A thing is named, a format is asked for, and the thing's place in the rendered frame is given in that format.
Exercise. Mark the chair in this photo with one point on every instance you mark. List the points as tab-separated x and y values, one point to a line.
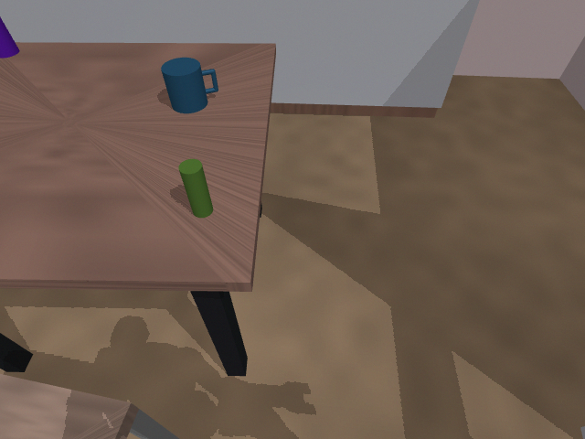
34	410

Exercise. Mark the table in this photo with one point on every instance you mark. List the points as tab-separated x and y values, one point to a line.
91	196

